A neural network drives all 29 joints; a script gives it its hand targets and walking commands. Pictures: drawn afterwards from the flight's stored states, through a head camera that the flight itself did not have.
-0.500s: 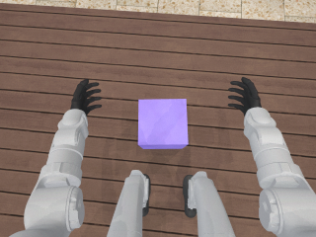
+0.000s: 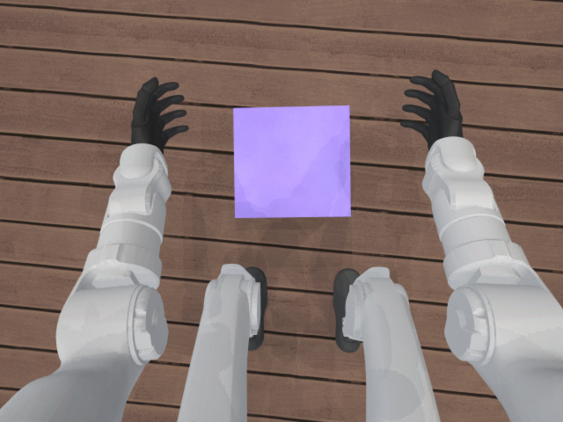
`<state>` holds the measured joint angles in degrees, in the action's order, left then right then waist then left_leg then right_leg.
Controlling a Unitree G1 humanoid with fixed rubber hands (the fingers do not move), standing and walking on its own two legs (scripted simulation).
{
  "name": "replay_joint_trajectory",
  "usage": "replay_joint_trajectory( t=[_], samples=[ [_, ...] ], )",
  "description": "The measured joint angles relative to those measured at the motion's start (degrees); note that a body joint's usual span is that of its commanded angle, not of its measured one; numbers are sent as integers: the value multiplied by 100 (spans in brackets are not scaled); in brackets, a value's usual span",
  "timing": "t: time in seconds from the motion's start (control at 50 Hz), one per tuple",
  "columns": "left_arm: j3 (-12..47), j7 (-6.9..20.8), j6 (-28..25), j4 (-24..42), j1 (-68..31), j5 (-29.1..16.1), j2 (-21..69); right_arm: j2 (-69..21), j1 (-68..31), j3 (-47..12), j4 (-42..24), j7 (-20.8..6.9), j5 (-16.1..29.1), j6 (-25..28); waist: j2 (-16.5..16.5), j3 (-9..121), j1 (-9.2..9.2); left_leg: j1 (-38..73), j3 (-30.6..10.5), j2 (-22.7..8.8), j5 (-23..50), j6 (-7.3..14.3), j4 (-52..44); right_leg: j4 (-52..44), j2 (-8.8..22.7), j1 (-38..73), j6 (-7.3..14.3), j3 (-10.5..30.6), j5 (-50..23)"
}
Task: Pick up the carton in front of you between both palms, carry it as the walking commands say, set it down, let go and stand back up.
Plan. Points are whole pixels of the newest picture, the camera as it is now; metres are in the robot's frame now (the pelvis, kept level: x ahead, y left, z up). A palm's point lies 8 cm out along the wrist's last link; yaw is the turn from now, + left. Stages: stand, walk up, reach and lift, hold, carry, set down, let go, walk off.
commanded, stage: reach and lift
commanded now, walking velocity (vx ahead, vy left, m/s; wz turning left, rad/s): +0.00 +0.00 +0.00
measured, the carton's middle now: (291, 170) +0.45 +0.03 -0.43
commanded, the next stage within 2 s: none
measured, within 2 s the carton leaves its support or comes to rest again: leaves its support in 1.44 s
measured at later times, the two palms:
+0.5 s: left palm (196, 166) +0.45 +0.21 -0.34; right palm (392, 161) +0.46 -0.17 -0.34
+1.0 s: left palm (205, 166) +0.45 +0.20 -0.36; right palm (383, 157) +0.47 -0.15 -0.35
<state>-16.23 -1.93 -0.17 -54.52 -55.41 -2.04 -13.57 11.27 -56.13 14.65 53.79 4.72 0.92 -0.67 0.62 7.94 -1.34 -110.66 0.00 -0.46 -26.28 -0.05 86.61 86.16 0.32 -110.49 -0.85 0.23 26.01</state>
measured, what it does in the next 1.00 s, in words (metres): lowers itself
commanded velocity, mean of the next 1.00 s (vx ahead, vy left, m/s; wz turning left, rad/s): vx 0.00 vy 0.00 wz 0.00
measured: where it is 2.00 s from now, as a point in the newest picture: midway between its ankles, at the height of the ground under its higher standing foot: (299, 324)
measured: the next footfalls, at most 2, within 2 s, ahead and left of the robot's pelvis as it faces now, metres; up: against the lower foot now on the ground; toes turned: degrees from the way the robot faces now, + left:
none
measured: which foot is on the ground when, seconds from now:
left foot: down 0.00-1.00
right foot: down 0.00-1.00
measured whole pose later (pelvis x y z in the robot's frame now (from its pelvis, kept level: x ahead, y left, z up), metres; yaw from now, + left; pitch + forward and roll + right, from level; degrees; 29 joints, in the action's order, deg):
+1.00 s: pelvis -0.04 +0.00 -0.18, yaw +1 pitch +40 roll +0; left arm -0.8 -7.1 -3.2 -65.6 -72.6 -16.2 -17.9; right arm 18.0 -75.4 -0.2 68.6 7.5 15.8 3.2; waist 0.9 -13.4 -1.9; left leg -132.0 -0.2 -0.1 -30.3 -0.4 122.5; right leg 122.4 -0.1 -132.0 -0.9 0.8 30.3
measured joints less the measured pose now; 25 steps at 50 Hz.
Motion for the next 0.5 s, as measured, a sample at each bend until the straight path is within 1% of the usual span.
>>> replay_joint_trajectory(
  t=[0.12, 0.18, 0.22, 0.28, 0.34, 0.5],
  samples=[
    [486, -113, -21, 431, 85, -577, -242, 190, 142, -526, -541, 159, 535, -7, -8, -386, -11, -874, -45, 0, -353, -27, 1227, 1227, -18, -872, 20, -17, 356],
    [623, -152, 47, 579, 0, -759, -362, 259, 77, -682, -749, 228, 711, -90, -9, -636, -12, -1170, -69, 2, -443, -46, 1750, 1750, -23, -1167, 33, -31, 445],
    [690, -181, 93, 552, -129, -845, -431, 293, -49, -731, -746, 273, 787, -140, -8, -795, -10, -1326, -84, 7, -463, -59, 2046, 2049, -23, -1324, 40, -39, 468],
    [762, -230, 136, 317, -428, -926, -504, 340, -348, -760, -519, 328, 858, -178, 1, -1032, -12, -1522, -98, 14, -446, -75, 2407, 2416, -22, -1522, 53, -47, 454],
    [826, -276, 138, -56, -796, -981, -552, 396, -723, -804, -134, 360, 912, -176, 12, -1290, -17, -1687, -105, 15, -391, -82, 2692, 2703, -27, -1693, 58, -49, 398],
    [1105, -370, -35, -977, -1697, -1221, -700, 623, -1709, -1118, 894, 368, 1197, -14, 14, -2106, -13, -2045, -95, 2, -245, -64, 3295, 3295, -54, -2058, 38, -26, 233]
  ],
)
